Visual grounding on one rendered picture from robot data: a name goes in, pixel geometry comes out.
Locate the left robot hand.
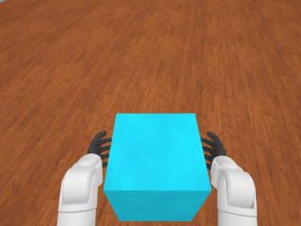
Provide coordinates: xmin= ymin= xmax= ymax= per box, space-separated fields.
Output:
xmin=87 ymin=131 xmax=112 ymax=168

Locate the carton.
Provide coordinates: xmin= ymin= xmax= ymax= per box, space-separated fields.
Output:
xmin=103 ymin=113 xmax=212 ymax=221

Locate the right robot forearm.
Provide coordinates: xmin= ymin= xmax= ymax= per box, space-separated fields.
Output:
xmin=211 ymin=155 xmax=258 ymax=226

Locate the right robot hand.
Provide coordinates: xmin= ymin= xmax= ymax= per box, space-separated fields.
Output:
xmin=200 ymin=131 xmax=227 ymax=170

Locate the left robot forearm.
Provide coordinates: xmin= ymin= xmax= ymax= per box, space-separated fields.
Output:
xmin=56 ymin=153 xmax=103 ymax=226

